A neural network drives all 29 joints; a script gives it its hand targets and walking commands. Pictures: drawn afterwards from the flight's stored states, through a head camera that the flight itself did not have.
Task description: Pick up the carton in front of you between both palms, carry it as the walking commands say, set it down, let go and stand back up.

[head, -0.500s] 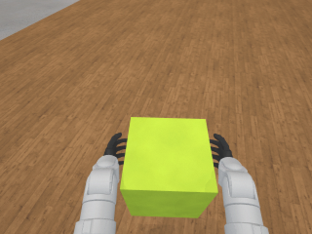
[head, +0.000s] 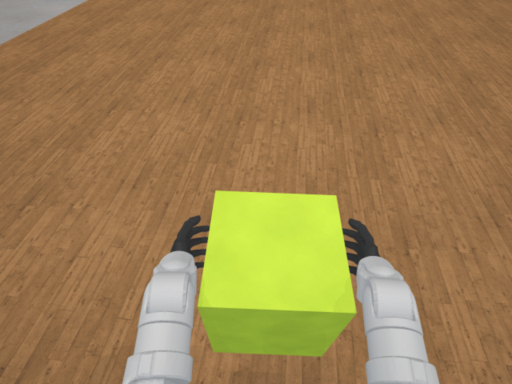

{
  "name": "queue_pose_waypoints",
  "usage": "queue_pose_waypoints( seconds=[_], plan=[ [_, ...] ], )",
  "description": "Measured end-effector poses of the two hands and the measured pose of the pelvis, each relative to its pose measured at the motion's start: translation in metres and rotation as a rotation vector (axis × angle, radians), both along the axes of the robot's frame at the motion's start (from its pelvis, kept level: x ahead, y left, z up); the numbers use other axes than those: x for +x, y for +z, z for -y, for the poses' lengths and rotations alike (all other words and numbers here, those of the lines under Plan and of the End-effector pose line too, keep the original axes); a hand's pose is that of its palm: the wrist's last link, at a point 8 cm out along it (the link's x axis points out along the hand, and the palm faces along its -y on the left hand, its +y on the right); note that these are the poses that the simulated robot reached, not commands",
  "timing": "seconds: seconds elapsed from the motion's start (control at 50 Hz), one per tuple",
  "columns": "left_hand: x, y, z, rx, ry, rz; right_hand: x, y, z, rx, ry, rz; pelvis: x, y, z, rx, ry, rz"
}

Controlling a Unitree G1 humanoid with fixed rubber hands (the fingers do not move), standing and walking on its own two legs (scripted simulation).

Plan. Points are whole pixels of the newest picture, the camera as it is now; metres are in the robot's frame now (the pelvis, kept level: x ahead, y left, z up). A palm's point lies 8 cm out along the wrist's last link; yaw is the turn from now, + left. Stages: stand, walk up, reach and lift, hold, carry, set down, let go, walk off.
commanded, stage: hold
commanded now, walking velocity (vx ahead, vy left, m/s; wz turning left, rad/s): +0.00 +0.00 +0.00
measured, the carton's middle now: (271, 278) +0.30 +0.00 -0.04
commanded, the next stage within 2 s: set down in 0.54 s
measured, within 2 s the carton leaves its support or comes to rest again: neither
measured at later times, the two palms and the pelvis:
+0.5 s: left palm (168, 252) +0.30 +0.17 +0.05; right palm (352, 257) +0.29 -0.13 +0.05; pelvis +0.00 +0.03 +0.00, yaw -1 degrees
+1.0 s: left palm (179, 256) +0.35 +0.18 -0.05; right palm (331, 254) +0.35 -0.12 -0.03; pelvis +0.00 +0.00 -0.02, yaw +0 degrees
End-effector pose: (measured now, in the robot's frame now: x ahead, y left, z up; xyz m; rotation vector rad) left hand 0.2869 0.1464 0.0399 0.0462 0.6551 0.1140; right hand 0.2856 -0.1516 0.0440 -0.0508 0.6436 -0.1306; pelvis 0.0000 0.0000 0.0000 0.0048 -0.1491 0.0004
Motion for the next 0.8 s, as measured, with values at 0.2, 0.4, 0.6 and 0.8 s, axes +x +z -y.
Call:
queue_pose_waypoints(
  seconds=[0.2, 0.4, 0.6, 0.8],
  plan=[
    [-0.004, 0.001, -0.018, -0.016, 0.006, 0.003, -0.002, 0.005, -0.018, -0.009, 0.003, 0.003, -0.007, -0.001, -0.017, -0.005, -0.012, 0.013],
    [0.004, 0.005, -0.023, -0.028, -0.01, 0.006, 0.001, 0.009, -0.023, -0.004, -0.017, 0.006, -0.003, -0.001, -0.028, -0.005, -0.025, 0.015],
    [0.014, 0.006, -0.023, -0.025, -0.004, 0.0, 0.012, 0.009, -0.023, -0.004, -0.012, 0.001, 0.006, 0.001, -0.026, -0.002, -0.022, 0.003],
    [0.035, -0.012, -0.019, -0.055, 0.031, -0.021, 0.038, -0.005, -0.02, 0.018, -0.02, -0.02, 0.007, -0.003, -0.013, 0.003, -0.015, -0.035]
  ],
)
